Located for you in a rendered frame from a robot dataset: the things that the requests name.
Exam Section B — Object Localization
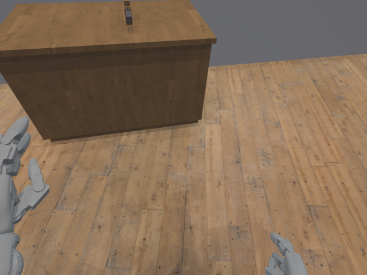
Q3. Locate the counter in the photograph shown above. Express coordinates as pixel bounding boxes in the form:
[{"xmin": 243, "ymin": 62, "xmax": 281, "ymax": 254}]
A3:
[{"xmin": 0, "ymin": 0, "xmax": 217, "ymax": 142}]

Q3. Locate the right robot hand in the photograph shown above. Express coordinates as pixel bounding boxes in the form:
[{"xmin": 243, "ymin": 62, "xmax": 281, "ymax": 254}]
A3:
[{"xmin": 265, "ymin": 233, "xmax": 308, "ymax": 275}]

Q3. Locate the tap lever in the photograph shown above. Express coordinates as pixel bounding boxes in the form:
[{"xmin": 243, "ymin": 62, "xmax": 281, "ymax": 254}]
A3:
[{"xmin": 125, "ymin": 9, "xmax": 132, "ymax": 23}]

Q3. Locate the robot left forearm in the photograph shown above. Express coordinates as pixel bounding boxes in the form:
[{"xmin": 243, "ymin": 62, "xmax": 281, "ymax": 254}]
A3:
[{"xmin": 0, "ymin": 233, "xmax": 24, "ymax": 275}]

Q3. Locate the left robot hand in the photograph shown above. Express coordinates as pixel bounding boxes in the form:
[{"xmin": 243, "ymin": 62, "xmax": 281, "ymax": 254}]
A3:
[{"xmin": 0, "ymin": 116, "xmax": 49, "ymax": 234}]

